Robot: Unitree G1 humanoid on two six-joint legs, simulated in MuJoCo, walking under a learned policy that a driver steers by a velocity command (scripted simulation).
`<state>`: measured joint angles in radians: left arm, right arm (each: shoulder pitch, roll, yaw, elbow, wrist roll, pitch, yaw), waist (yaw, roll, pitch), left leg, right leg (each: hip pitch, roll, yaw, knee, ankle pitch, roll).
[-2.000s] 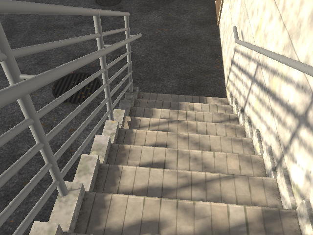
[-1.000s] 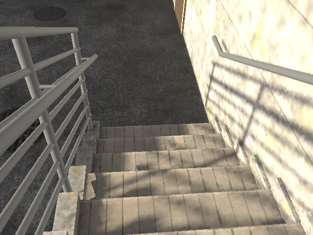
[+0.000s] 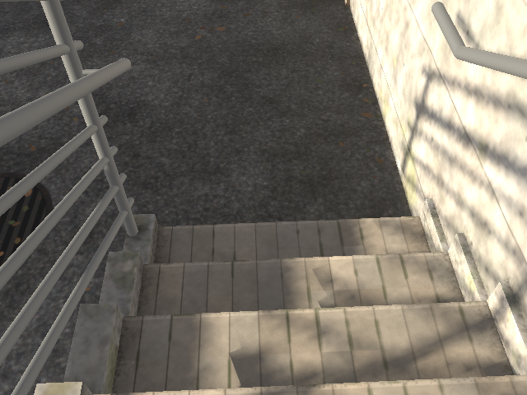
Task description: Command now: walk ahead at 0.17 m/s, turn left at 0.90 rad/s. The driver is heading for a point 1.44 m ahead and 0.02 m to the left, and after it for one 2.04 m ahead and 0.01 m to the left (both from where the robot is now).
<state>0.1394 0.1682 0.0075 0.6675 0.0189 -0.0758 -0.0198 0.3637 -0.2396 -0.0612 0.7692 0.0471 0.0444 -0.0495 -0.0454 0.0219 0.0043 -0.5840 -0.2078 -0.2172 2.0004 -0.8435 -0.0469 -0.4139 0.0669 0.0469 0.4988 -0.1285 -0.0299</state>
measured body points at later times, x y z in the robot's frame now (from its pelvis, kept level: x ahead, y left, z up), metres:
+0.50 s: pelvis +0.08 +0.02 -0.01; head +0.09 +0.05 +0.44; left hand +0.09 +0.30 -0.14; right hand +0.33 -0.09 -0.09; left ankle +0.10 +0.15 -0.73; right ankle +0.08 -0.13 -0.66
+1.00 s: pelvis +0.09 -0.04 +0.00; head +0.12 -0.09 +0.44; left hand +0.26 +0.21 -0.08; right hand +0.23 -0.34 -0.12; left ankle +0.16 +0.14 -0.57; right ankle +0.08 -0.10 -0.73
